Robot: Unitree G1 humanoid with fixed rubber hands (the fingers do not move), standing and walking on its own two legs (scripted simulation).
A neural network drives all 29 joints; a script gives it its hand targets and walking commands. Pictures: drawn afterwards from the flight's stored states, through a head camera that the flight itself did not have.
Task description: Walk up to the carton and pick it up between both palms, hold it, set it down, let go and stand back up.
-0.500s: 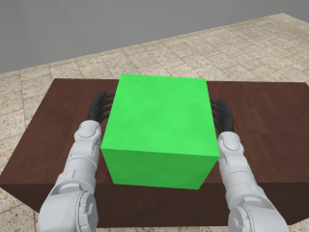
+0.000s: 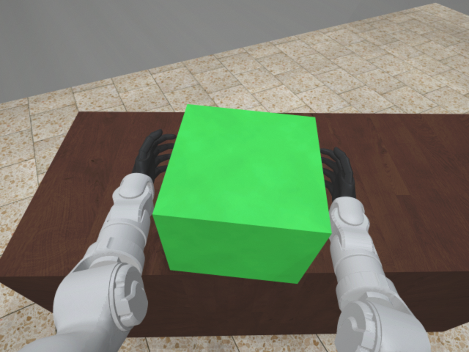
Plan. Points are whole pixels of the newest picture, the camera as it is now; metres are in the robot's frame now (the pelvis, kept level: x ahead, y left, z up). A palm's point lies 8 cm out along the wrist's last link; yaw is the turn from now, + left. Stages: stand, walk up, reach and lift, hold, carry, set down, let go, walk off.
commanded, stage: set down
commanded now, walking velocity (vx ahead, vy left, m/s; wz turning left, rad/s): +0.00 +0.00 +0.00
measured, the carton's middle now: (242, 193) +0.42 +0.00 +0.01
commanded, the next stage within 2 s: none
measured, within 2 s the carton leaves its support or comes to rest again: rests again in 0.60 s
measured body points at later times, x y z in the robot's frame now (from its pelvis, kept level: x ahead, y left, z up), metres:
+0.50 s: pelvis +0.02 +0.00 +0.00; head +0.09 +0.02 +0.44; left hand +0.45 +0.18 +0.03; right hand +0.41 -0.18 +0.03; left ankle +0.00 +0.13 -0.75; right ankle -0.04 -0.11 -0.75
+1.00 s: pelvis +0.00 +0.01 +0.00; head +0.08 +0.02 +0.44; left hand +0.43 +0.18 +0.03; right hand +0.40 -0.17 +0.02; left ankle +0.00 +0.13 -0.75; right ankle -0.04 -0.11 -0.75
